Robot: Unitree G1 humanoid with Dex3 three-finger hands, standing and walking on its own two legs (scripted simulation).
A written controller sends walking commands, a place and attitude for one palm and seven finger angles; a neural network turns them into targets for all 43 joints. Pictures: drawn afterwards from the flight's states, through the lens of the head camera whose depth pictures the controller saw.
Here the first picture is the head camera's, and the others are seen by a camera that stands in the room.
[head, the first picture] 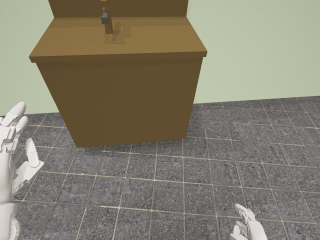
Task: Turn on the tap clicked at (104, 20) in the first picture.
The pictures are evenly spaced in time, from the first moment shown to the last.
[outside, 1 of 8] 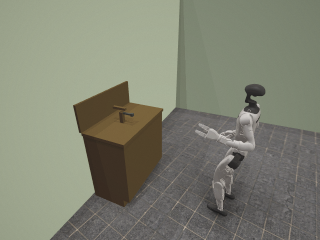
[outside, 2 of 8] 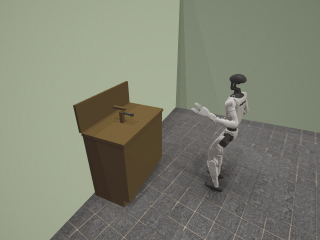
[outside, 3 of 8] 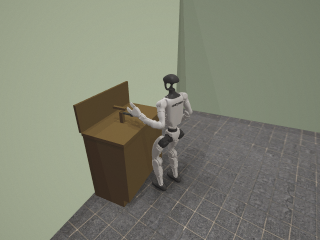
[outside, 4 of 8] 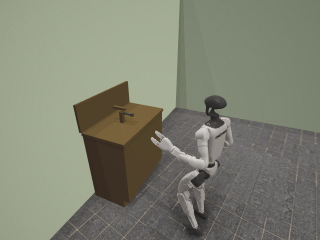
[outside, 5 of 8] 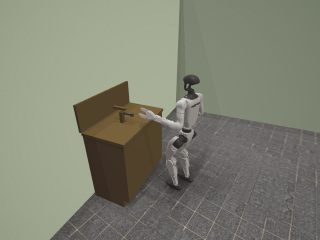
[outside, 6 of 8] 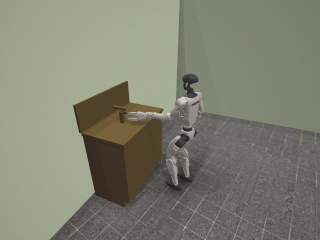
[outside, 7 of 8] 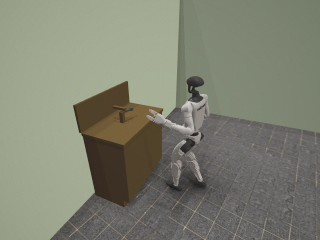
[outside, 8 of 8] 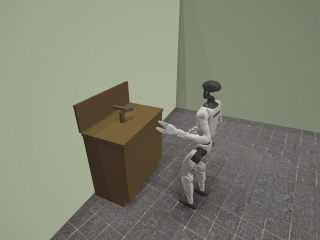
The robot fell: no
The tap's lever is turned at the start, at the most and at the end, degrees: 0 70 70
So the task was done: yes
